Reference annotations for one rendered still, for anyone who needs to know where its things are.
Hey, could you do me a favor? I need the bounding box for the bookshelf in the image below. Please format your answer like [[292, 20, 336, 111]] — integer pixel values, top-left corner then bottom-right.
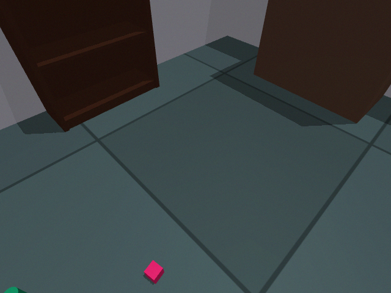
[[0, 0, 159, 132]]

